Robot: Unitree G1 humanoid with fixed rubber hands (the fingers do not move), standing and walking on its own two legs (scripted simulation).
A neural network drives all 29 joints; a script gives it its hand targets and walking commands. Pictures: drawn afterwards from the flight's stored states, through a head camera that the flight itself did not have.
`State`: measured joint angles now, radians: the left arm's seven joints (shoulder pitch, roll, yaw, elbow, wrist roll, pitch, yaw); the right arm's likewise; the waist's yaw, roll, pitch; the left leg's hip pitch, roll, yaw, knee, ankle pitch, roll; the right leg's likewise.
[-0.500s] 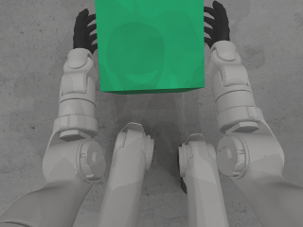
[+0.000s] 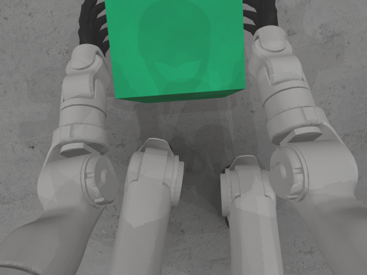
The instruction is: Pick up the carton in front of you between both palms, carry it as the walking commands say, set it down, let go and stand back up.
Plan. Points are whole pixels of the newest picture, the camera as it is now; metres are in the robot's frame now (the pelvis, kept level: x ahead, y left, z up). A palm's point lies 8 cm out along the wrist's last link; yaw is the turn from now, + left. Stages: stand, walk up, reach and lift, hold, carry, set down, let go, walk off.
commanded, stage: set down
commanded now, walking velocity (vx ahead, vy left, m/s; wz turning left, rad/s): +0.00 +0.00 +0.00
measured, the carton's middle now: (179, 49) +0.50 +0.11 -0.23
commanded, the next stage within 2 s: none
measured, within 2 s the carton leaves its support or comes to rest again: rests again in 0.70 s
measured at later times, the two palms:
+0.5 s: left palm (104, 52) +0.47 +0.25 -0.19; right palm (262, 37) +0.53 -0.05 -0.19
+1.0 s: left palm (87, 62) +0.44 +0.29 -0.21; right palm (273, 43) +0.53 -0.07 -0.21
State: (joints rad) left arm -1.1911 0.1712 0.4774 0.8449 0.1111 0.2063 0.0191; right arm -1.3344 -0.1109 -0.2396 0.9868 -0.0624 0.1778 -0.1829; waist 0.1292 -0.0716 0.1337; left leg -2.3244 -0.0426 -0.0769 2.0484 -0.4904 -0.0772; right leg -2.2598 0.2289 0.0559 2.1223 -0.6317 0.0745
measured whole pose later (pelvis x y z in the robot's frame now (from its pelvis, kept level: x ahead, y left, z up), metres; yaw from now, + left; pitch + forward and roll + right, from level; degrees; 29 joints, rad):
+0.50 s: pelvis +0.00 +0.00 -0.01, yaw +0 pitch +40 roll +0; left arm -1.25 0.21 0.43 0.97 0.10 0.15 -0.01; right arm -1.39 -0.17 -0.20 1.10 -0.04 0.12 -0.14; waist 0.13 -0.08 0.25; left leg -2.30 -0.01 -0.06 2.10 -0.50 -0.06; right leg -2.24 0.20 0.04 2.17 -0.64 0.06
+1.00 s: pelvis -0.01 +0.00 -0.02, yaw +1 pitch +37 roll +1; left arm -1.30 0.36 0.37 1.20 -0.08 -0.03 0.03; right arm -1.42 -0.30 -0.03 1.14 0.11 0.06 -0.12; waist 0.12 -0.03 0.35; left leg -2.29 0.01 -0.03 2.11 -0.47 -0.04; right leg -2.23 0.14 0.03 2.20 -0.62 0.04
